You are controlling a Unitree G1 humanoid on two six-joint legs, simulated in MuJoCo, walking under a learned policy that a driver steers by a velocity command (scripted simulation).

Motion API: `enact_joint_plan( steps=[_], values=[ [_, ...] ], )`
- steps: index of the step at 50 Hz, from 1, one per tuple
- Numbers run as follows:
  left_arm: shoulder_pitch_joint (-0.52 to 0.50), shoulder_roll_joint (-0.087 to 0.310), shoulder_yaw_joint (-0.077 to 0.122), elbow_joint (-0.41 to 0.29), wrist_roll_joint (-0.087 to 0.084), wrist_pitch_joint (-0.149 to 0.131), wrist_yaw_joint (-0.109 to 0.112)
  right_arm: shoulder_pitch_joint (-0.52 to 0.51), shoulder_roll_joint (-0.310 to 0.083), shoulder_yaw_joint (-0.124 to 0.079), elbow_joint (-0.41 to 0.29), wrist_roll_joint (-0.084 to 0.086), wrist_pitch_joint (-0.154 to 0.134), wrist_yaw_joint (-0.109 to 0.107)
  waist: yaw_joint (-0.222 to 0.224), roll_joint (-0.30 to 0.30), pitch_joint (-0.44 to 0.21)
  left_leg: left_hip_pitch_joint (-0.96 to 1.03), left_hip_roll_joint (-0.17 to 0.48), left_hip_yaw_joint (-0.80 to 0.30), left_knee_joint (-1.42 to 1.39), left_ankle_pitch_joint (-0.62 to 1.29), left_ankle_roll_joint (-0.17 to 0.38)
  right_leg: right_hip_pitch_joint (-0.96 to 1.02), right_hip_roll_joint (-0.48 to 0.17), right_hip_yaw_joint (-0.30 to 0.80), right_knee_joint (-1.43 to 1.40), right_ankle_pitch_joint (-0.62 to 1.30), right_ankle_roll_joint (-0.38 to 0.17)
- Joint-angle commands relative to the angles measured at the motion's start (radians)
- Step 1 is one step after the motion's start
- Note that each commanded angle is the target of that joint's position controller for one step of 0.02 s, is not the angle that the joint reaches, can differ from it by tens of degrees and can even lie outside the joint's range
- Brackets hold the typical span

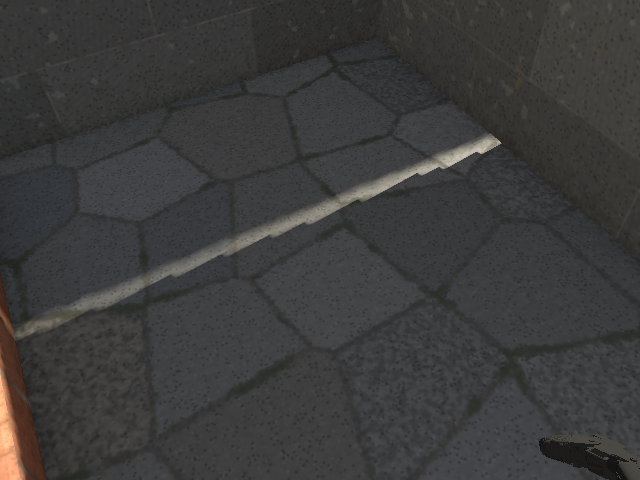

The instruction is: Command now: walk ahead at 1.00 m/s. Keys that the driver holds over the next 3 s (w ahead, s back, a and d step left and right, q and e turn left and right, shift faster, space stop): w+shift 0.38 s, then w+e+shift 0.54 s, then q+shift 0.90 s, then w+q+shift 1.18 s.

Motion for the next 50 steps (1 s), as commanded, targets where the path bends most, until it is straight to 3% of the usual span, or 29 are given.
enact_joint_plan(
  steps=[1, 3, 4, 5, 6, 7, 8, 11, 12, 14, 16, 17, 18, 19, 20, 21, 22, 23, 24, 26, 31, 35, 40, 41, 42, 43, 44, 46, 50],
  values=[
    [0.228, 0.114, 0.039, 0.087, 0.024, 0.025, 0.027, -0.252, -0.008, 0.026, -0.138, 0.021, -0.026, 0.004, 0.053, -0.231, 0.088, -0.566, -0.028, -0.106, -0.388, -0.388, 0.062, 0.68, -0.255, 0.269, 0.169, 0.776, -0.196],
    [0.019, 0.191, 0.053, 0.068, 0.048, 0.035, 0.022, -0.029, -0.022, 0.024, -0.088, 0.014, -0.024, -0.009, -0.11, -0.192, -0.009, -0.142, -0.088, -0.114, -0.731, -0.467, 0.099, 0.461, -0.259, 0.187, 0.458, 1.539, -0.165],
    [-0.018, 0.217, 0.065, 0.073, 0.017, 0.035, 0.017, 0.251, -0.086, -0.004, -0.007, -0.004, -0.017, -0.025, -0.195, -0.164, -0.124, 0.267, -0.079, -0.084, -0.927, -0.329, 0.097, 0.234, -0.25, 0.187, 0.721, 1.588, -0.162],
    [-0.105, 0.211, 0.059, 0.064, -0.056, 0.023, 0.007, 0.534, -0.113, -0.026, 0.112, -0.032, -0.032, -0.037, -0.302, -0.042, -0.088, 0.869, 0.017, -0.032, -1.114, 0.165, 0.075, -0.334, -0.143, 0.113, 0.998, 1.025, -0.137],
    [-0.113, 0.086, 0.035, 0.061, -0.051, 0.011, -0.006, 0.542, -0.135, -0.03, 0.166, -0.017, -0.041, -0.031, -0.175, 0.1, 0.075, 1.193, 0.144, -0.127, -1.039, 0.586, -0.008, -0.945, 0.027, 0.054, 1.191, -0.116, -0.115],
    [-0.088, 0.038, 0.016, 0.0, -0.063, 0.001, 0.013, 0.551, -0.177, -0.028, 0.154, -0.038, -0.033, -0.024, -0.119, 0.111, 0.039, 1.41, 0.305, -0.142, -0.621, 1.423, -0.057, -1.289, 0.066, 0.063, 1.396, -0.369, -0.145],
    [-0.18, 0.075, 0.019, -0.053, -0.075, -0.013, 0.016, 0.62, -0.196, -0.037, 0.158, -0.013, -0.024, -0.026, -0.195, 0.145, -0.093, 1.459, 0.35, -0.106, -0.543, 1.577, -0.006, -1.368, 0.079, 0.041, 1.481, -0.354, -0.157],
    [-0.604, 0.058, -0.003, -0.203, -0.034, -0.006, -0.031, 0.492, -0.085, 0.007, 0.162, -0.003, -0.019, -0.025, -0.193, 0.167, 0.248, 0.868, 0.102, 0.017, -0.845, 0.912, 0.088, -1.391, 0.038, -0.222, 1.344, -0.385, -0.13],
    [-0.62, 0.019, -0.03, -0.238, -0.024, 0.007, -0.058, 0.468, -0.054, 0.025, 0.182, -0.009, -0.027, -0.035, -0.132, 0.167, 0.308, 0.68, 0.085, 0.032, -0.878, 0.952, 0.097, -1.259, 0.039, -0.243, 1.255, -0.453, -0.128],
    [-0.362, 0.048, -0.049, -0.201, -0.012, -0.01, -0.083, 0.284, -0.183, -0.006, 0.097, 0.011, -0.083, -0.077, 0.053, 0.061, 0.234, 0.26, 0.12, 0.057, -0.929, 1.29, 0.097, -0.545, 0.039, -0.227, 0.758, 0.041, -0.128],
    [0.134, 0.17, 0.018, -0.043, -0.016, 0.025, -0.051, 0.202, -0.33, -0.06, 0.08, 0.042, -0.134, -0.062, 0.32, 0.074, -0.047, 0.114, 0.199, -0.025, -0.608, 1.543, 0.143, 0.196, 0.158, -0.153, 0.711, 0.266, -0.113],
    [0.295, 0.243, 0.056, 0.003, -0.026, 0.065, -0.027, 0.068, -0.313, -0.068, 0.074, 0.058, -0.136, -0.053, 0.46, 0.065, -0.104, 0.085, 0.102, -0.028, -0.227, 1.379, 0.113, 0.354, 0.117, -0.109, 0.623, 0.284, -0.148],
    [0.267, 0.306, 0.068, 0.011, -0.012, 0.081, -0.012, 0.026, -0.136, -0.03, 0.093, 0.05, -0.137, -0.043, 0.398, -0.033, -0.049, 0.031, -0.087, -0.042, 0.352, 0.364, 0.09, 0.283, -0.033, 0.12, 0.55, 0.139, -0.24],
    [0.193, 0.347, 0.07, 0.004, 0.023, 0.072, -0.019, 0.152, 0.023, 0.013, 0.008, 0.08, -0.12, -0.022, 0.21, -0.345, -0.175, -0.081, -0.237, -0.192, 0.714, -0.138, 0.107, 0.299, -0.237, 0.581, 0.385, 0.155, -0.308],
    [0.089, 0.307, 0.065, -0.016, 0.016, 0.052, -0.045, 0.283, 0.008, 0.022, -0.017, 0.092, -0.109, -0.024, 0.093, -0.219, -0.253, -0.146, -0.18, -0.267, 0.701, -0.114, 0.103, 0.35, -0.307, 0.836, 0.231, 0.007, -0.361],
    [-0.019, 0.22, 0.049, 0.009, -0.017, 0.058, -0.037, 0.249, -0.029, 0.03, -0.01, 0.05, -0.092, -0.019, 0.035, -0.09, -0.069, -0.249, -0.12, -0.173, 0.659, -0.061, 0.084, 0.156, -0.306, 0.922, 0.076, -0.261, -0.36],
    [-0.107, 0.209, 0.045, 0.012, -0.032, 0.058, -0.015, 0.192, -0.105, 0.013, -0.016, 0.019, -0.08, -0.028, 0.03, -0.074, -0.002, -0.149, -0.082, -0.171, 0.632, -0.004, 0.03, -0.003, -0.312, 1.046, 0.046, 0.024, -0.374],
    [-0.133, 0.254, 0.058, 0.024, -0.024, 0.032, 0.01, 0.122, -0.109, 0.001, -0.075, 0.001, -0.059, -0.022, 0.027, -0.128, 0.035, -0.18, -0.117, -0.226, 0.588, -0.19, -0.014, 0.032, -0.257, 1.039, 0.121, 0.472, -0.413],
    [-0.032, 0.202, 0.052, 0.066, -0.001, 0.021, 0.029, 0.112, -0.103, -0.004, -0.055, -0.022, -0.033, -0.013, 0.065, 0.047, 0.055, -0.275, -0.093, -0.352, 0.505, -0.35, -0.025, 0.093, -0.215, 0.955, 0.311, 0.484, -0.41],
    [0.067, 0.184, 0.032, 0.13, -0.008, -0.01, 0.046, -0.018, -0.036, 0.02, -0.122, 0.014, -0.035, -0.007, 0.051, 0.044, 0.015, -0.284, -0.077, -0.284, 0.302, -0.367, -0.024, 0.185, -0.132, 0.751, 0.256, 0.345, -0.36],
    [-0.025, 0.217, 0.032, 0.072, -0.04, -0.015, 0.001, -0.118, -0.02, 0.053, -0.149, -0.034, -0.025, -0.017, -0.046, 0.082, 0.083, -0.271, -0.035, -0.192, -0.004, -0.329, -0.049, 0.091, -0.116, 0.631, 0.118, 0.493, -0.38],
    [-0.168, 0.229, 0.05, 0.028, -0.028, -0.016, -0.041, -0.254, -0.008, 0.083, -0.221, 0.021, -0.019, -0.014, -0.063, 0.003, 0.149, 0.13, -0.069, -0.052, -0.448, 0.071, -0.094, -0.29, -0.033, 0.475, -0.034, 0.518, -0.27],
    [-0.153, 0.266, 0.08, 0.024, -0.066, -0.002, -0.07, 0.022, -0.106, 0.027, -0.145, 0.0, -0.024, -0.055, -0.137, -0.068, -0.006, 0.605, -0.102, -0.024, -0.658, 0.174, -0.047, -0.352, 0.063, 0.354, 0.372, 0.775, -0.131],
    [-0.228, 0.264, 0.082, -0.002, -0.067, -0.005, -0.069, 0.178, -0.172, -0.002, -0.106, -0.01, -0.033, -0.071, -0.23, -0.039, -0.045, 0.764, 0.002, -0.139, -0.674, 0.075, -0.02, -0.473, 0.091, 0.334, 0.576, 0.614, -0.112],
    [-0.304, 0.142, 0.054, -0.048, -0.052, -0.004, -0.055, 0.366, -0.235, -0.019, -0.064, -0.01, -0.036, -0.082, -0.289, 0.105, -0.124, 0.91, 0.259, -0.38, -0.689, -0.06, 0.026, -0.623, 0.136, 0.266, 0.889, -0.053, -0.099],
    [-0.229, 0.112, 0.037, -0.098, -0.067, 0.015, -0.039, 0.262, -0.217, -0.01, -0.074, -0.012, -0.023, -0.078, -0.167, 0.211, -0.12, 0.818, 0.414, -0.771, -0.851, -0.253, 0.104, -0.755, 0.128, 0.184, 1.034, -0.16, -0.096],
    [-0.212, 0.146, 0.032, -0.083, -0.034, 0.039, -0.035, 0.159, -0.155, -0.013, -0.101, -0.016, -0.019, -0.068, -0.117, 0.154, -0.052, 0.677, 0.425, -0.823, -0.877, -0.465, 0.157, -0.789, 0.022, 0.153, 1.098, -0.074, -0.102],
    [-0.299, 0.184, 0.046, -0.089, -0.015, 0.05, -0.069, 0.166, -0.086, -0.004, -0.086, -0.01, -0.037, -0.047, -0.117, 0.067, 0.056, 0.493, 0.325, -0.56, -0.927, -0.301, 0.131, -0.763, -0.033, 0.12, 1.07, -0.013, -0.083],
    [-0.351, 0.102, 0.017, -0.139, -0.002, 0.058, -0.096, 0.3, -0.084, 0.001, 0.021, -0.009, -0.1, -0.023, -0.075, 0.057, 0.133, 0.327, 0.274, -0.334, -0.939, 0.406, 0.169, -0.658, -0.028, 0.14, 0.904, -0.028, -0.036]
  ],
)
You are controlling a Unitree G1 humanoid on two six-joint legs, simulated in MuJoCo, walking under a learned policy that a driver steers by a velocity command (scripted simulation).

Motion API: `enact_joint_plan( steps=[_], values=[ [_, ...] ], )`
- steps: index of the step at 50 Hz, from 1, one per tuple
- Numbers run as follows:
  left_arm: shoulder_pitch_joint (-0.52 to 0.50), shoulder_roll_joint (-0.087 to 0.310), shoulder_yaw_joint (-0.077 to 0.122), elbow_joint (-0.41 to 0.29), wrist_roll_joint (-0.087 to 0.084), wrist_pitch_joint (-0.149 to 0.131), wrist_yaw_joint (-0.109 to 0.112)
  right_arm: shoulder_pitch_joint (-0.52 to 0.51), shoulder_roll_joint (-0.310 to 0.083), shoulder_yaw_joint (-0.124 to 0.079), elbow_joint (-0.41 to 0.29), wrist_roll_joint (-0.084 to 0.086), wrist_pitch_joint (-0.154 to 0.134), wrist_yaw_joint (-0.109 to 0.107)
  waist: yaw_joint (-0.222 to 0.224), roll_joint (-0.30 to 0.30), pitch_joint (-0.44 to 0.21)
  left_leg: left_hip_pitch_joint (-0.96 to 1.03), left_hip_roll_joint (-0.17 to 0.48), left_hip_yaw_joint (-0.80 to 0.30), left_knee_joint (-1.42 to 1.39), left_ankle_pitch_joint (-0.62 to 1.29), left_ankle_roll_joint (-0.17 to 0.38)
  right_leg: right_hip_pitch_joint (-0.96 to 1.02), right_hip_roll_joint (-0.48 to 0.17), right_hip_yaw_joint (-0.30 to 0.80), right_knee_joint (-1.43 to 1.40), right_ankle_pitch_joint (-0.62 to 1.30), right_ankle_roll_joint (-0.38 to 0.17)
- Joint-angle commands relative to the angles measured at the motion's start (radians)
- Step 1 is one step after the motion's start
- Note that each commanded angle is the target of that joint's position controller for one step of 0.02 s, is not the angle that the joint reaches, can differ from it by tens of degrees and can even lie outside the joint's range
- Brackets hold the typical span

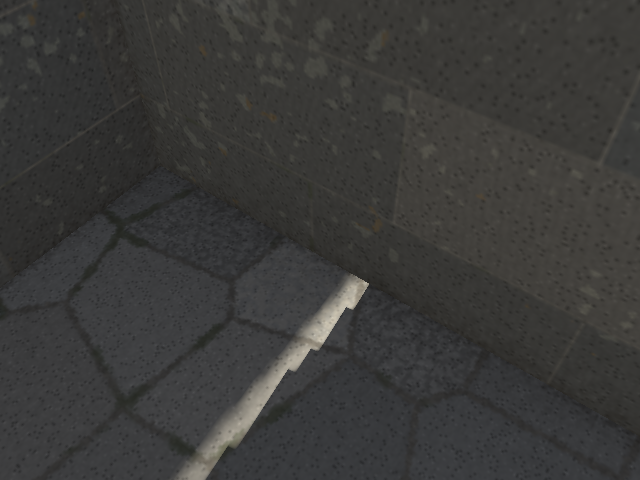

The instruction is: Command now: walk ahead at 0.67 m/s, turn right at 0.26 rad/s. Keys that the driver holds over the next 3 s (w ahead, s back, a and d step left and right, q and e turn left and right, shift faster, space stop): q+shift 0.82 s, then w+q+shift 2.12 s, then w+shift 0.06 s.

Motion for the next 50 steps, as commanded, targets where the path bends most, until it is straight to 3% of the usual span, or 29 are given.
enact_joint_plan(
  steps=[1, 2, 3, 4, 6, 8, 9, 10, 11, 12, 13, 15, 16, 19, 23, 26, 28, 29, 30, 31, 32, 33, 35, 38, 41, 42, 45, 48, 50],
  values=[
    [0.009, -0.089, -0.044, -0.09, 0.017, -0.01, -0.024, 0.015, -0.043, 0.004, -0.029, 0.013, -0.059, 0.023, 0.05, 0.126, 0.027, 0.018, 0.291, -0.272, -0.233, 0.57, 0.2, -0.077, -0.046, 0.072, -0.16, 0.027, 0.03],
    [-0.023, -0.102, -0.058, -0.108, 0.02, -0.018, -0.031, -0.016, -0.074, -0.004, -0.029, 0.018, -0.058, 0.025, 0.061, 0.125, 0.022, -0.043, 0.241, -0.171, -0.237, 0.619, 0.163, 0.036, -0.044, 0.023, -0.321, 0.077, 0.034],
    [-0.076, -0.083, -0.067, -0.124, -0.047, -0.039, -0.011, -0.132, -0.14, -0.027, -0.045, 0.097, -0.047, 0.008, 0.061, 0.142, 0.043, -0.074, 0.176, -0.141, -0.23, 0.648, 0.167, 0.08, -0.063, -0.005, -0.397, 0.118, 0.047],
    [-0.116, -0.059, -0.073, -0.141, -0.044, -0.051, -0.009, -0.102, -0.177, -0.033, -0.038, 0.108, -0.044, 0.003, 0.046, 0.122, 0.009, -0.08, 0.179, -0.15, -0.222, 0.658, 0.17, 0.154, -0.04, -0.029, -0.461, 0.187, 0.06],
    [-0.12, -0.017, -0.073, -0.154, -0.036, -0.051, -0.005, -0.037, -0.218, -0.042, -0.011, 0.104, -0.039, 0.001, 0.062, 0.085, -0.036, -0.031, 0.183, -0.188, -0.179, 0.6, 0.155, 0.289, -0.013, -0.013, -0.613, 0.316, 0.067],
    [-0.029, 0.064, -0.047, -0.131, -0.02, -0.046, 0.012, 0.023, -0.202, -0.032, 0.004, 0.09, -0.035, 0.009, 0.1, 0.076, -0.082, -0.042, 0.115, -0.174, -0.005, 0.618, 0.104, 0.481, -0.003, -0.036, -0.671, 0.425, 0.038],
    [0.054, 0.135, -0.029, -0.137, -0.004, -0.04, 0.031, 0.018, -0.166, -0.016, -0.02, 0.075, -0.036, 0.016, 0.144, 0.041, -0.149, -0.192, 0.041, -0.148, 0.207, 0.364, 0.05, 0.679, -0.139, 0.068, -0.621, 0.712, -0.006],
    [0.12, 0.183, -0.032, -0.161, 0.049, -0.02, 0.043, 0.133, -0.055, 0.019, -0.027, 0.071, -0.027, 0.019, 0.128, -0.209, -0.376, -0.373, -0.038, -0.094, 0.638, -0.386, -0.014, 0.913, -0.485, 0.347, -0.568, 1.214, -0.171],
    [0.143, 0.15, -0.036, -0.179, 0.04, 0.003, 0.038, 0.196, -0.11, 0.008, -0.023, 0.104, -0.014, 0.014, 0.145, -0.215, -0.522, -0.415, -0.044, -0.222, 0.86, -0.492, -0.023, 0.939, -0.534, 0.434, -0.582, 1.253, -0.257],
    [0.079, 0.133, -0.037, -0.185, 0.005, 0.011, 0.033, 0.153, -0.15, -0.006, -0.049, 0.118, 0.001, 0.009, 0.115, -0.146, -0.448, -0.509, 0.005, -0.198, 0.896, -0.427, -0.027, 0.87, -0.496, 0.366, -0.63, 1.066, -0.247],
    [0.015, 0.103, -0.046, -0.181, -0.013, 0.009, 0.031, 0.076, -0.152, -0.009, -0.073, 0.11, 0.024, -0.001, 0.094, -0.08, -0.318, -0.538, 0.042, -0.15, 0.841, -0.359, -0.034, 0.746, -0.433, 0.275, -0.677, 0.957, -0.199],
    [-0.107, 0.049, -0.058, -0.186, -0.021, 0.01, 0.034, 0.1, -0.124, -0.013, -0.075, 0.089, 0.078, -0.014, -0.003, -0.07, -0.161, -0.452, 0.08, -0.115, 0.793, -0.274, -0.067, 0.487, -0.359, 0.15, -0.768, 0.796, -0.153],
    [-0.144, 0.047, -0.053, -0.189, -0.008, 0.007, 0.037, 0.116, -0.098, -0.01, -0.077, 0.085, 0.095, -0.015, -0.027, -0.087, -0.133, -0.399, 0.081, -0.092, 0.791, -0.228, -0.082, 0.39, -0.354, 0.098, -0.82, 0.746, -0.151],
    [-0.205, 0.041, -0.04, -0.193, -0.002, -0.003, 0.055, 0.058, -0.061, -0.01, -0.134, 0.073, 0.123, -0.022, -0.045, -0.085, -0.106, -0.35, 0.098, -0.077, 0.646, -0.099, -0.087, 0.3, -0.346, -0.032, -0.89, 0.666, -0.141],
    [-0.222, 0.044, -0.032, -0.175, -0.011, 0.008, 0.08, -0.003, -0.072, -0.023, -0.178, 0.068, 0.126, 0.009, -0.049, -0.113, -0.139, -0.18, 0.086, -0.045, 0.387, 0.106, -0.043, 0.278, -0.332, -0.157, -0.875, 0.527, -0.1],
    [-0.219, 0.071, -0.017, -0.154, -0.04, 0.011, 0.076, -0.063, -0.119, -0.044, -0.219, 0.066, 0.141, 0.037, -0.044, -0.121, -0.11, -0.14, 0.078, -0.021, 0.28, 0.051, 0.004, 0.327, -0.374, -0.162, -0.853, 0.4, -0.074],
    [-0.218, 0.071, -0.009, -0.136, -0.065, 0.015, 0.083, -0.045, -0.108, -0.05, -0.22, 0.06, 0.135, 0.039, -0.063, -0.088, -0.079, -0.101, 0.057, 0.018, 0.121, 0.056, 0.048, 0.351, -0.374, -0.187, -0.76, 0.336, -0.022],
    [-0.149, 0.051, -0.01, -0.11, -0.066, 0.02, 0.084, -0.026, -0.125, -0.06, -0.208, 0.053, 0.129, 0.03, -0.052, -0.02, -0.078, -0.029, 0.026, 0.015, 0.044, 0.117, 0.079, 0.331, -0.33, -0.22, -0.653, 0.267, 0.025],
    [-0.064, 0.034, -0.011, -0.092, -0.038, 0.028, 0.082, 0.02, -0.211, -0.089, -0.202, 0.055, 0.119, 0.016, -0.046, 0.181, -0.056, 0.083, 0.081, -0.135, -0.044, 0.487, 0.138, 0.204, -0.232, -0.291, -0.405, 0.077, 0.099],
    [-0.069, 0.004, -0.023, -0.154, 0.012, 0.031, 0.082, 0.015, -0.332, -0.108, -0.238, 0.046, 0.112, 0.004, 0.0, 0.436, -0.045, 0.225, 0.291, -0.537, -0.05, 0.77, 0.317, -0.144, -0.078, -0.271, -0.061, -0.352, 0.195],
    [-0.178, 0.036, -0.017, -0.198, -0.01, 0.027, 0.088, 0.039, -0.318, -0.108, -0.265, 0.021, 0.088, 0.02, -0.09, 0.315, -0.217, 0.241, 0.359, -0.666, -0.128, 0.588, 0.42, -0.199, -0.028, -0.029, 0.099, -0.357, 0.191],
    [-0.233, 0.06, -0.01, -0.215, -0.044, 0.023, 0.092, 0.014, -0.308, -0.104, -0.264, 0.026, 0.068, 0.028, -0.082, 0.218, -0.187, 0.226, 0.325, -0.605, -0.154, 0.463, 0.378, -0.235, -0.031, 0.027, 0.124, -0.269, 0.161],
    [-0.2, 0.083, 0.0, -0.185, -0.031, 0.021, 0.102, -0.1, -0.229, -0.079, -0.286, 0.069, 0.085, 0.015, -0.02, 0.126, -0.126, 0.146, 0.237, -0.493, -0.132, 0.38, 0.282, -0.228, -0.056, 0.059, 0.045, -0.117, 0.142],
    [-0.168, 0.06, 0.0, -0.181, -0.019, 0.011, 0.088, -0.154, -0.211, -0.067, -0.329, 0.053, 0.118, -0.021, 0.013, 0.134, -0.154, 0.041, 0.166, -0.452, -0.128, 0.348, 0.242, -0.104, -0.009, 0.059, -0.056, -0.012, 0.147],
    [-0.17, 0.033, -0.007, -0.17, -0.034, 0.012, 0.084, -0.112, -0.228, -0.078, -0.325, 0.072, 0.121, -0.036, 0.003, 0.129, -0.165, 0.064, 0.14, -0.497, -0.121, 0.269, 0.222, -0.078, 0.035, 0.09, -0.235, 0.029, 0.154],
    [-0.159, 0.035, -0.008, -0.166, -0.037, 0.012, 0.079, -0.106, -0.224, -0.078, -0.326, 0.078, 0.121, -0.039, 0.0, 0.132, -0.187, 0.059, 0.126, -0.522, -0.147, 0.046, 0.218, -0.053, 0.036, 0.098, -0.295, 0.051, 0.153],
    [-0.187, 0.057, 0.0, -0.179, -0.053, -0.008, 0.053, -0.087, -0.24, -0.078, -0.326, 0.082, 0.108, -0.03, -0.021, 0.222, -0.135, 0.007, 0.126, -0.639, -0.227, -0.364, 0.223, 0.0, 0.048, 0.098, -0.431, 0.035, 0.139],
    [-0.196, 0.045, 0.002, -0.185, -0.063, -0.043, 0.04, -0.086, -0.213, -0.065, -0.334, 0.084, 0.107, -0.022, -0.024, 0.226, -0.087, -0.06, 0.105, -0.658, -0.208, -0.367, 0.213, 0.11, 0.05, 0.085, -0.531, -0.006, 0.121],
    [-0.143, 0.036, 0.008, -0.184, -0.068, -0.052, 0.031, -0.121, -0.189, -0.054, -0.347, 0.084, 0.11, -0.016, 0.015, 0.217, -0.075, -0.172, 0.072, -0.654, -0.183, -0.364, 0.201, 0.279, 0.051, 0.065, -0.606, 0.009, 0.11]
  ],
)
Over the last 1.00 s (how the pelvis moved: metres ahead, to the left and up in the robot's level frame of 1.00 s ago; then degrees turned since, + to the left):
0.73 0.06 -0.01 -20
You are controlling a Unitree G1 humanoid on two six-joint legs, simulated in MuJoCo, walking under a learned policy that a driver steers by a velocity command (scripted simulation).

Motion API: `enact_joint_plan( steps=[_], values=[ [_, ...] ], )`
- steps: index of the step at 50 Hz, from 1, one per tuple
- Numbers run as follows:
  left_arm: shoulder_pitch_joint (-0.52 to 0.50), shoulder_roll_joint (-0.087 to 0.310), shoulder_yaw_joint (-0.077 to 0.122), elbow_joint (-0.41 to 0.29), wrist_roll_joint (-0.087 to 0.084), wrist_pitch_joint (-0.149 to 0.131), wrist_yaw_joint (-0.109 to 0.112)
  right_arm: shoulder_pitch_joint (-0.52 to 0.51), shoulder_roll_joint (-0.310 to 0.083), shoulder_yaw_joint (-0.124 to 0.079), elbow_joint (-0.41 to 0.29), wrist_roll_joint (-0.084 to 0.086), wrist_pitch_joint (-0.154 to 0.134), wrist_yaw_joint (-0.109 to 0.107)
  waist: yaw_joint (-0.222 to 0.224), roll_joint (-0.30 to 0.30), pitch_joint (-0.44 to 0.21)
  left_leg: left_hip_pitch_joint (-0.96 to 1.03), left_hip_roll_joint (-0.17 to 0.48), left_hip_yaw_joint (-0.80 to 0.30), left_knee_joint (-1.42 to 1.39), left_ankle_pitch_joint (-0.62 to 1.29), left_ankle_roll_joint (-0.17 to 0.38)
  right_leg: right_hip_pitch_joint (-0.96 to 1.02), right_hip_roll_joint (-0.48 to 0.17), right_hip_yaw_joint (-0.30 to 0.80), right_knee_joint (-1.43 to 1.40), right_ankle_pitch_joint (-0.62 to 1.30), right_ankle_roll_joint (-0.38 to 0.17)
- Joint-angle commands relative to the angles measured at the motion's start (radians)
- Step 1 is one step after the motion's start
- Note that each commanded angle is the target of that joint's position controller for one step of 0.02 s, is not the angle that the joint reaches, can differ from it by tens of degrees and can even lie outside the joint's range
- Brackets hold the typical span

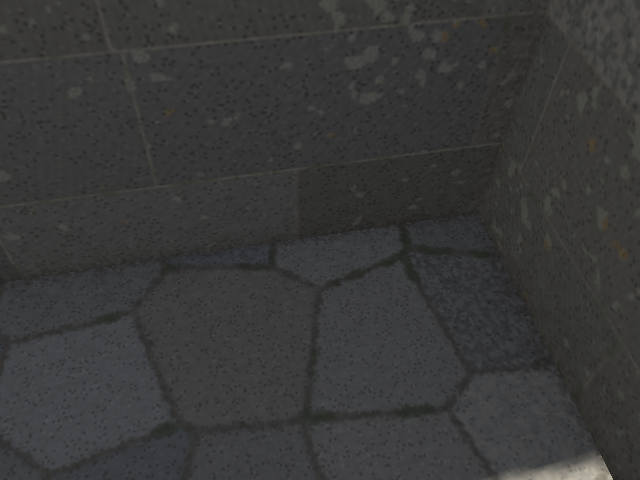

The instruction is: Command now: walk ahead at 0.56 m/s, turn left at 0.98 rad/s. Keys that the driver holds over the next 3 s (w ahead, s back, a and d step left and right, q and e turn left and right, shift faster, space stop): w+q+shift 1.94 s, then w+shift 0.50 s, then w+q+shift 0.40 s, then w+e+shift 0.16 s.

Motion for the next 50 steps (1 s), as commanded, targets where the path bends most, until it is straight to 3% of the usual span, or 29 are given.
enact_joint_plan(
  steps=[1, 2, 3, 4, 5, 7, 9, 16, 21, 24, 25, 26, 27, 28, 29, 31, 33, 34, 37, 41, 42, 43, 44, 45, 46, 47, 48, 49, 50],
  values=[
    [0.056, 0.08, 0.035, -0.063, -0.011, -0.037, -0.01, -0.11, -0.125, -0.028, -0.106, 0.005, -0.01, 0.006, 0.084, 0.146, -0.041, -0.144, 0.188, -0.308, -0.173, -0.474, 0.092, 0.272, -0.024, -0.03, -0.167, 0.064, -0.029],
    [0.174, 0.112, 0.05, -0.029, -0.008, -0.036, -0.005, -0.148, -0.093, -0.018, -0.128, 0.007, -0.011, 0.01, 0.137, 0.116, -0.04, -0.292, 0.126, -0.223, -0.085, -0.468, 0.024, 0.46, -0.08, -0.031, -0.27, 0.092, -0.056],
    [0.269, 0.2, 0.044, -0.016, 0.072, -0.002, 0.008, -0.162, -0.069, -0.023, -0.13, -0.058, -0.006, 0.042, 0.158, -0.161, -0.022, -0.479, -0.028, 0.004, 0.21, -0.44, -0.038, 0.577, -0.267, 0.187, -0.376, -0.312, -0.112],
    [0.15, 0.287, 0.063, -0.062, 0.113, 0.006, 0.009, -0.155, -0.042, -0.01, -0.183, -0.057, -0.009, 0.052, 0.089, -0.309, 0.015, -0.65, -0.019, 0.095, 0.454, -0.306, -0.048, 0.497, -0.502, 0.553, -0.468, -0.513, -0.207],
    [0.104, 0.216, 0.052, -0.079, 0.1, 0.012, 0.01, -0.204, -0.106, -0.016, -0.179, -0.076, -0.015, 0.066, 0.08, -0.166, 0.031, -0.634, 0.114, 0.103, 0.573, -0.177, -0.047, 0.397, -0.526, 0.542, -0.453, -0.503, -0.226],
    [0.083, 0.162, 0.026, -0.086, 0.064, 0.011, 0.01, -0.121, -0.112, -0.021, -0.126, -0.077, -0.015, 0.1, 0.029, -0.111, -0.001, -0.537, 0.114, 0.117, 0.681, -0.061, -0.066, 0.327, -0.394, 0.308, -0.439, -0.356, -0.155],
    [0.11, 0.159, 0.017, -0.078, 0.059, 0.0, 0.015, -0.071, -0.105, -0.015, -0.099, -0.076, -0.002, 0.126, 0.022, -0.148, 0.005, -0.499, 0.133, 0.172, 0.785, -0.008, -0.081, 0.287, -0.33, 0.141, -0.455, -0.268, -0.131],
    [0.314, 0.17, 0.027, -0.014, 0.069, -0.032, 0.005, -0.246, -0.092, 0.002, -0.111, -0.069, 0.006, 0.145, 0.116, -0.157, 0.124, -0.591, 0.208, 0.23, 0.625, 0.002, -0.073, 0.437, -0.369, -0.099, -0.518, -0.142, -0.13],
    [0.385, 0.166, 0.026, 0.041, 0.078, -0.023, 0.012, -0.369, -0.051, 0.03, -0.128, -0.065, -0.007, 0.158, 0.142, -0.159, 0.203, -0.524, 0.234, 0.361, 0.41, -0.118, 0.011, 0.524, -0.387, -0.295, -0.525, 0.11, -0.115],
    [0.358, 0.206, 0.024, 0.057, 0.069, -0.009, 0.011, -0.194, -0.055, 0.027, -0.069, -0.058, -0.015, 0.122, 0.011, -0.168, 0.057, -0.139, 0.067, 0.503, 0.314, -0.256, 0.096, 0.494, -0.368, -0.418, -0.213, 1.1, -0.097],
    [0.339, 0.248, 0.031, 0.049, 0.055, -0.001, 0.008, 0.003, -0.084, 0.007, -0.014, -0.051, -0.026, 0.108, -0.092, -0.181, -0.058, 0.108, 0.005, 0.499, 0.285, -0.252, 0.126, 0.423, -0.384, -0.412, 0.033, 1.292, -0.103],
    [0.297, 0.255, 0.03, 0.021, 0.048, -0.001, 0.004, 0.244, -0.143, -0.029, 0.063, -0.065, -0.032, 0.09, -0.219, -0.124, -0.177, 0.467, 0.001, 0.39, 0.183, -0.226, 0.156, 0.19, -0.369, -0.408, 0.382, 1.127, -0.076],
    [0.326, 0.093, -0.012, -0.061, 0.062, -0.013, -0.023, 0.196, -0.288, -0.064, 0.074, -0.065, -0.022, 0.07, -0.117, 0.184, -0.215, 0.754, 0.255, -0.098, 0.029, -0.553, 0.218, -0.287, -0.214, -0.384, 0.734, 0.101, -0.022],
    [0.157, 0.116, -0.013, -0.143, 0.072, -0.042, -0.03, 0.237, -0.34, -0.079, 0.04, -0.046, -0.016, 0.058, -0.162, 0.144, -0.311, 0.765, 0.372, -0.538, -0.176, -0.632, 0.268, -0.422, -0.103, -0.182, 0.904, -0.13, -0.003],
    [0.039, 0.141, -0.008, -0.184, 0.065, -0.057, -0.027, 0.27, -0.334, -0.082, 0.081, -0.058, -0.021, 0.053, -0.171, 0.046, -0.204, 0.729, 0.372, -0.487, -0.216, -0.462, 0.255, -0.512, -0.14, -0.08, 0.902, -0.034, -0.029],
    [0.101, 0.107, -0.03, -0.164, 0.066, -0.066, -0.023, 0.213, -0.264, -0.064, 0.097, -0.071, -0.047, 0.035, -0.065, -0.018, -0.043, 0.453, 0.331, -0.32, -0.211, -0.18, 0.245, -0.408, -0.207, -0.083, 0.742, 0.018, -0.041],
    [0.172, 0.105, -0.034, -0.142, 0.092, -0.029, -0.024, 0.12, -0.196, -0.029, 0.093, -0.056, -0.069, 0.038, 0.031, 0.029, 0.007, 0.245, 0.266, -0.214, -0.24, -0.087, 0.257, -0.277, -0.219, -0.074, 0.642, -0.021, -0.025],
    [0.139, 0.13, -0.027, -0.151, 0.087, -0.006, -0.017, 0.105, -0.176, -0.022, 0.103, -0.033, -0.075, 0.042, 0.04, 0.046, 0.072, 0.187, 0.238, -0.151, -0.239, 0.24, 0.271, -0.263, -0.22, -0.099, 0.594, -0.075, -0.003],
    [0.081, 0.105, -0.037, -0.174, 0.054, 0.017, 0.008, -0.008, -0.179, -0.018, 0.109, -0.061, -0.083, 0.078, 0.084, 0.02, 0.108, -0.045, 0.091, 0.032, -0.239, 0.499, 0.23, -0.035, -0.137, -0.196, 0.219, -0.018, 0.018],
    [0.32, 0.153, 0.001, -0.067, 0.011, 0.033, 0.078, -0.034, -0.164, -0.023, 0.134, -0.06, -0.085, 0.125, 0.129, 0.021, -0.086, -0.14, 0.033, 0.004, 0.015, 0.495, 0.112, 0.475, -0.041, -0.191, -0.065, 0.304, 0.005],
    [0.617, 0.23, 0.031, 0.004, 0.007, 0.008, 0.146, -0.092, -0.005, 0.029, 0.03, -0.004, -0.093, 0.131, 0.217, -0.008, -0.063, -0.199, -0.135, -0.003, 0.268, 0.092, 0.026, 0.694, -0.106, -0.024, -0.328, 0.609, -0.017],
    [0.777, 0.19, 0.017, 0.075, 0.033, -0.004, 0.165, -0.045, 0.101, 0.07, 0.024, -0.066, -0.077, 0.133, 0.208, -0.05, -0.266, -0.283, -0.176, -0.072, 0.538, -0.444, 0.034, 0.959, -0.315, 0.144, -0.133, 0.763, -0.01],
    [0.808, 0.242, 0.017, 0.071, 0.036, -0.003, 0.176, -0.075, 0.045, 0.062, -0.035, -0.129, -0.056, 0.143, 0.193, -0.103, -0.302, -0.266, -0.116, -0.047, 0.806, -0.575, -0.006, 0.863, -0.538, 0.383, -0.088, 1.123, 0.002],
    [0.663, 0.324, 0.046, 0.057, 0.044, -0.01, 0.177, 0.265, 0.02, 0.043, 0.038, -0.017, -0.043, 0.146, 0.021, -0.357, -0.442, -0.327, -0.061, -0.129, 1.015, -0.473, -0.067, 0.911, -0.746, 0.771, -0.241, 0.856, -0.241],
    [0.464, 0.315, 0.05, 0.023, 0.015, -0.008, 0.182, 0.26, -0.071, 0.035, 0.045, 0.015, -0.02, 0.143, -0.007, -0.299, -0.329, -0.385, 0.047, -0.042, 1.062, -0.323, -0.103, 0.792, -0.683, 0.741, -0.344, 0.334, -0.249],
    [0.358, 0.265, 0.044, 0.02, 0.009, -0.014, 0.189, 0.108, -0.137, 0.023, -0.002, -0.003, -0.007, 0.139, -0.016, -0.219, -0.221, -0.392, 0.125, 0.007, 1.065, -0.168, -0.102, 0.624, -0.589, 0.559, -0.401, -0.1, -0.167],
    [0.304, 0.25, 0.035, 0.031, 0.022, -0.012, 0.19, 0.017, -0.159, 0.024, -0.04, -0.031, 0.011, 0.13, -0.028, -0.149, -0.138, -0.345, 0.158, 0.068, 1.061, -0.105, -0.086, 0.463, -0.509, 0.389, -0.408, -0.085, -0.09],
    [0.227, 0.21, 0.053, 0.102, 0.044, 0.009, 0.175, -0.046, -0.158, 0.004, 0.049, -0.127, 0.027, 0.174, -0.035, -0.093, -0.019, -0.291, 0.216, 0.046, 0.925, -0.04, -0.063, 0.283, -0.483, 0.191, -0.423, 0.084, -0.091],
    [0.238, 0.21, 0.056, 0.113, 0.053, 0.007, 0.147, -0.055, -0.11, 0.017, 0.038, -0.119, 0.041, 0.197, -0.036, -0.11, 0.038, -0.233, 0.219, 0.061, 0.85, -0.028, -0.054, 0.183, -0.437, 0.062, -0.428, 0.145, -0.088]
  ],
)
Over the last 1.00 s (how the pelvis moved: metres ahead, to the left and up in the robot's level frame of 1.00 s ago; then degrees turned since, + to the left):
0.23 0.03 0.01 43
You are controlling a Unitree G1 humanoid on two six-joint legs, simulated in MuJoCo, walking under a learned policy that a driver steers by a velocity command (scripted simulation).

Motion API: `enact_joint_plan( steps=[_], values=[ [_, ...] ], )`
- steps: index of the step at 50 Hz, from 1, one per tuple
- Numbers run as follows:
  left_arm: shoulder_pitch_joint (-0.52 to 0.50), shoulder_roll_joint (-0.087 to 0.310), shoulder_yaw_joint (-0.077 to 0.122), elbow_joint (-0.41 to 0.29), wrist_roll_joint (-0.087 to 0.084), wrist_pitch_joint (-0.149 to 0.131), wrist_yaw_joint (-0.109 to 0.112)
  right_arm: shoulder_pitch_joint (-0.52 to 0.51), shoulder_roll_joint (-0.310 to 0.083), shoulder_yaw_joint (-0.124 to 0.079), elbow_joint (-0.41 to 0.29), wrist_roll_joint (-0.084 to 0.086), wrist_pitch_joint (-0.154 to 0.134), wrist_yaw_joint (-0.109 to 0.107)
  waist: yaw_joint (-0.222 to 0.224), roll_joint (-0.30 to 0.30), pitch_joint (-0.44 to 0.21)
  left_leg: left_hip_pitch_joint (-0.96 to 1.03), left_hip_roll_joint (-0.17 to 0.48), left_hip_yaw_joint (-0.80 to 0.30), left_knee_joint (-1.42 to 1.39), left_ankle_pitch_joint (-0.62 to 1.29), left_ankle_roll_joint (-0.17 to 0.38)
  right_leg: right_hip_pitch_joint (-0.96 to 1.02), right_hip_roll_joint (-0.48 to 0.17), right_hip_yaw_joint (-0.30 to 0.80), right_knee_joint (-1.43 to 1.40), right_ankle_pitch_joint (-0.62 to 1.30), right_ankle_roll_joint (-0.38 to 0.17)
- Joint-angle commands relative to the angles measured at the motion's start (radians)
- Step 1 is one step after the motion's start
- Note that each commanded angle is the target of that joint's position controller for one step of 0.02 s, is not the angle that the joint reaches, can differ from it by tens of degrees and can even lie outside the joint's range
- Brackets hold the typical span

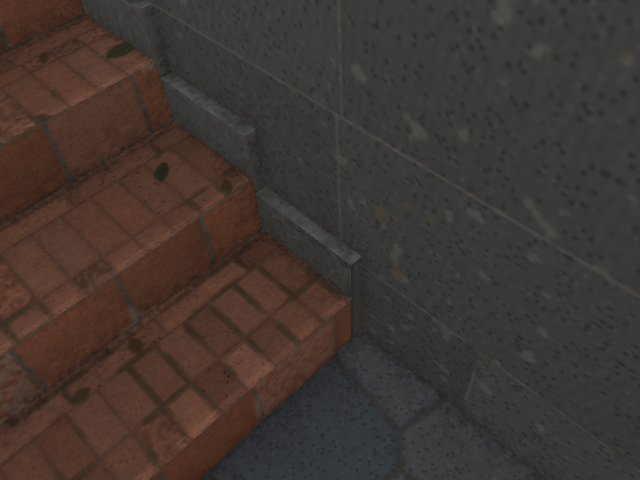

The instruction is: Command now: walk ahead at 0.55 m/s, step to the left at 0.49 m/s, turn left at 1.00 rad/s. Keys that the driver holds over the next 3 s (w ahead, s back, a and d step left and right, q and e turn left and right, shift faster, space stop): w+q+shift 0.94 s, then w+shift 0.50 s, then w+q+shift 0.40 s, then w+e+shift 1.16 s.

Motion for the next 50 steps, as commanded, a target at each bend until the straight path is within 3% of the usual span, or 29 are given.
enact_joint_plan(
  steps=[1, 3, 6, 9, 12, 13, 14, 15, 17, 19, 22, 25, 28, 31, 33, 34, 36, 37, 38, 39, 40, 41, 42, 43, 44, 45, 47, 48, 50],
  values=[
    [0.012, 0.175, 0.073, 0.023, 0.014, -0.006, -0.037, -0.034, -0.047, -0.016, -0.054, -0.027, 0.03, 0.056, 0.002, -0.198, -0.039, -0.093, 0.184, -0.059, -0.15, 0.104, 0.016, 0.041, -0.271, 0.152, -0.299, -0.054, -0.127],
    [0.031, 0.208, 0.093, 0.042, 0.015, -0.014, -0.058, -0.078, 0.013, 0.005, -0.057, 0.007, 0.033, 0.084, 0.014, -0.258, -0.005, -0.072, 0.194, -0.016, -0.351, 0.084, 0.021, 0.019, -0.291, 0.069, -0.337, -0.122, -0.144],
    [0.02, 0.254, 0.115, 0.053, 0.014, -0.022, -0.062, -0.148, 0.031, 0.011, -0.062, -0.003, 0.034, 0.089, 0.014, -0.287, -0.013, -0.007, 0.195, 0.1, -0.54, 0.096, 0.03, 0.028, -0.317, -0.027, -0.394, -0.224, -0.13],
    [-0.026, 0.249, 0.114, 0.045, 0.0, -0.011, -0.072, -0.153, 0.036, 0.007, -0.034, 0.01, 0.023, 0.065, -0.001, -0.296, -0.011, 0.102, 0.163, 0.196, -0.693, 0.144, 0.056, 0.048, -0.269, -0.145, -0.384, -0.216, -0.087],
    [-0.044, 0.224, 0.104, 0.053, 0.004, 0.022, -0.084, 0.024, 0.0, -0.014, 0.019, 0.019, 0.0, 0.017, -0.069, -0.303, -0.063, 0.245, 0.114, 0.265, -0.719, 0.002, 0.089, 0.094, -0.275, -0.202, -0.134, -0.057, -0.114],
    [-0.047, 0.204, 0.093, 0.05, 0.01, 0.041, -0.088, 0.18, -0.035, -0.034, 0.078, 0.012, -0.017, 0.0, -0.142, -0.208, -0.136, 0.366, 0.035, 0.289, -0.775, -0.075, 0.111, 0.088, -0.226, -0.243, 0.165, 0.188, -0.12],
    [-0.073, 0.142, 0.074, -0.006, 0.015, 0.054, -0.092, 0.338, -0.118, -0.062, 0.158, -0.009, -0.034, -0.003, -0.196, 0.03, -0.175, 0.565, -0.006, 0.174, -0.881, -0.202, 0.148, -0.179, -0.142, -0.222, 0.552, -0.099, -0.104],
    [-0.156, 0.052, 0.037, -0.118, 0.022, 0.066, -0.097, 0.323, -0.298, -0.105, 0.14, -0.022, -0.031, -0.007, -0.174, 0.405, -0.161, 0.596, 0.232, -0.452, -1.196, -0.642, 0.263, -0.561, 0.042, -0.131, 0.815, -0.568, -0.052],
    [-0.174, 0.064, 0.018, -0.127, 0.068, 0.054, -0.117, 0.19, -0.23, -0.083, 0.124, 0.002, -0.053, -0.039, -0.061, 0.257, -0.104, 0.464, 0.265, -0.515, -1.181, -0.475, 0.281, -0.569, -0.013, 0.081, 0.874, -0.404, -0.092],
    [-0.152, 0.113, 0.031, -0.094, 0.066, 0.021, -0.125, 0.121, -0.17, -0.074, 0.094, -0.001, -0.072, -0.057, 0.004, 0.08, -0.141, 0.35, 0.226, -0.431, -1.171, -0.353, 0.25, -0.397, -0.049, 0.092, 0.715, -0.288, -0.093],
    [-0.203, 0.09, 0.022, -0.079, 0.052, 0.034, -0.117, 0.068, -0.074, -0.047, 0.081, 0.005, -0.088, -0.062, 0.027, 0.043, -0.129, 0.256, 0.196, -0.393, -1.203, -0.108, 0.285, -0.325, -0.02, 0.053, 0.648, -0.217, -0.046],
    [-0.316, 0.004, -0.006, -0.121, 0.023, 0.041, -0.105, 0.141, -0.043, -0.043, 0.114, -0.002, -0.109, -0.072, 0.01, 0.02, -0.072, 0.272, 0.191, -0.395, -1.187, 0.087, 0.329, -0.358, 0.006, 0.016, 0.53, -0.187, -0.022],
    [-0.356, -0.031, -0.022, -0.18, 0.03, 0.046, -0.084, 0.15, -0.048, -0.045, 0.141, 0.011, -0.135, -0.088, 0.052, 0.027, -0.084, 0.342, 0.215, -0.463, -1.129, 0.297, 0.368, -0.458, 0.024, 0.041, 0.694, -0.182, -0.051],
    [-0.663, -0.096, -0.056, -0.335, 0.082, -0.006, -0.119, 0.49, -0.075, -0.055, 0.258, 0.026, -0.151, -0.143, -0.099, -0.067, -0.018, 0.867, 0.266, -0.551, -0.972, 0.756, 0.365, -1.04, 0.065, 0.023, 1.011, -0.451, -0.07],
    [-0.845, -0.12, -0.068, -0.437, 0.079, -0.04, -0.122, 0.751, -0.081, -0.074, 0.348, -0.003, -0.148, -0.181, -0.236, -0.039, -0.034, 1.229, 0.35, -0.634, -0.857, 1.099, 0.379, -1.522, 0.064, 0.073, 1.338, -0.709, -0.101],
    [-0.928, -0.122, -0.07, -0.491, 0.072, -0.052, -0.116, 0.76, -0.096, -0.082, 0.361, -0.03, -0.148, -0.191, -0.247, 0.0, -0.003, 1.294, 0.397, -0.635, -0.852, 1.215, 0.386, -1.711, 0.061, 0.102, 1.505, -0.82, -0.097],
    [-1.157, -0.14, -0.097, -0.615, 0.073, -0.068, -0.098, 0.865, -0.024, -0.073, 0.398, -0.074, -0.163, -0.22, -0.313, 0.043, 0.009, 1.347, 0.36, -0.519, -0.787, 1.844, 0.317, -1.841, 0.094, 0.094, 1.551, -1.178, -0.109],
    [-1.169, -0.182, -0.124, -0.66, 0.07, -0.073, -0.1, 0.881, 0.012, -0.067, 0.422, -0.042, -0.168, -0.237, -0.291, -0.017, -0.058, 1.203, 0.293, -0.477, -0.813, 2.055, 0.235, -1.593, 0.09, 0.073, 1.294, -1.192, -0.132],
    [-0.971, -0.177, -0.135, -0.631, 0.044, -0.075, -0.112, 0.661, 0.004, -0.073, 0.358, -0.001, -0.168, -0.237, -0.141, -0.137, -0.189, 0.855, 0.199, -0.413, -0.88, 1.911, 0.196, -1.025, 0.096, 0.068, 0.889, -0.917, -0.152],
    [-0.636, -0.215, -0.148, -0.576, 0.009, -0.046, -0.119, 0.357, -0.039, -0.084, 0.236, 0.058, -0.171, -0.213, 0.084, -0.231, -0.391, 0.256, 0.129, -0.498, -0.971, 1.601, 0.178, -0.082, 0.143, 0.109, 0.434, -0.582, -0.139],
    [-0.087, -0.117, -0.045, -0.422, -0.002, 0.006, -0.091, 0.248, -0.191, -0.124, 0.249, 0.136, -0.227, -0.159, 0.402, -0.121, -0.613, -0.156, 0.128, -0.502, -0.74, 1.653, 0.199, 0.721, 0.081, 0.201, 0.505, -0.23, -0.176],
    [0.255, 0.138, 0.033, -0.264, 0.033, 0.029, -0.073, 0.043, -0.101, -0.116, 0.19, 0.151, -0.281, -0.1, 0.509, -0.486, -0.775, -0.192, -0.122, -0.389, -0.246, 0.364, 0.102, 0.82, -0.192, 0.628, 0.246, -0.081, -0.222],
    [0.246, 0.244, 0.068, -0.253, 0.039, 0.03, -0.076, 0.015, -0.102, -0.107, 0.114, 0.106, -0.301, -0.09, 0.445, -0.714, -0.874, -0.313, -0.181, -0.318, 0.327, 0.044, 0.065, 0.835, -0.383, 0.967, 0.065, 0.411, -0.246],
    [0.096, 0.159, 0.058, -0.239, 0.024, 0.019, -0.086, -0.022, -0.053, -0.099, 0.107, 0.055, -0.291, -0.106, 0.319, -0.519, -0.673, -0.419, -0.129, -0.237, 0.397, 0.097, 0.05, 0.719, -0.322, 0.833, 0.106, 0.436, -0.215],
    [-0.055, 0.065, 0.026, -0.194, 0.037, 0.008, -0.085, -0.039, 0.008, -0.096, 0.112, 0.024, -0.253, -0.109, 0.181, -0.38, -0.396, -0.546, -0.094, -0.122, 0.449, 0.146, 0.04, 0.573, -0.272, 0.636, 0.142, 0.424, -0.249],
    [-0.122, -0.013, 0.008, -0.16, 0.031, -0.012, -0.084, -0.036, 0.055, -0.088, 0.115, 0.005, -0.212, -0.102, 0.109, -0.221, -0.224, -0.604, -0.047, -0.033, 0.482, 0.134, 0.045, 0.451, -0.217, 0.49, 0.126, 0.364, -0.259],
    [0.032, -0.16, -0.024, 0.023, 0.029, -0.035, -0.118, -0.137, 0.224, -0.028, 0.054, -0.003, -0.156, -0.084, 0.08, -0.119, -0.144, -0.786, -0.049, 0.015, 0.798, 0.007, 0.123, 0.454, -0.135, 0.288, 0.078, 0.403, -0.22],
    [0.105, -0.2, -0.028, 0.088, 0.027, -0.061, -0.146, -0.133, 0.287, 0.005, 0.018, -0.001, -0.149, -0.096, 0.073, -0.158, -0.132, -0.908, -0.058, 0.035, 0.91, -0.051, 0.165, 0.498, -0.153, 0.208, 0.074, 0.581, -0.171],
    [0.131, -0.26, -0.044, 0.161, 0.017, -0.08, -0.163, -0.289, 0.364, 0.063, -0.091, 0.005, -0.145, -0.102, 0.034, -0.084, -0.045, -0.897, -0.076, 0.065, 0.734, -0.175, 0.197, 0.28, -0.08, 0.02, -0.073, 0.592, -0.064]
  ],
)
Over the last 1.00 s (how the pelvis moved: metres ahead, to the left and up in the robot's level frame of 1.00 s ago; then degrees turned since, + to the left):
0.46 0.37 -0.01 60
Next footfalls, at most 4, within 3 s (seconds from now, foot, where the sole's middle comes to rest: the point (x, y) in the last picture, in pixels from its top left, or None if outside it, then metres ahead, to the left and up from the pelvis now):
0.26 left None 0.26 0.27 -0.76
0.80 right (204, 369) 0.65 0.26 -0.61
1.18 left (15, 265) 0.81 0.61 -0.44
1.52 right None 1.13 0.67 -0.27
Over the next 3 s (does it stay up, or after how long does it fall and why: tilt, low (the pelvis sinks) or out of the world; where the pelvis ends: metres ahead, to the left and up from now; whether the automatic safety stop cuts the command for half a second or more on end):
stays up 1.61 1.72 0.82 its command is cut before an obstacle from the start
